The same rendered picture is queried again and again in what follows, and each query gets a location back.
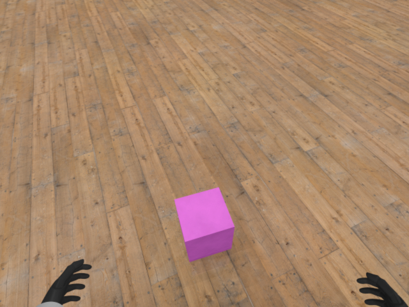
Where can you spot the right robot hand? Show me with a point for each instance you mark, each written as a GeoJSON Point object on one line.
{"type": "Point", "coordinates": [383, 290]}

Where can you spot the carton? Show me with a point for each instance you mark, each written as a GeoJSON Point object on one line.
{"type": "Point", "coordinates": [205, 222]}

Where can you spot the left robot hand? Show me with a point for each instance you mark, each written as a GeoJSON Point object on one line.
{"type": "Point", "coordinates": [61, 286]}

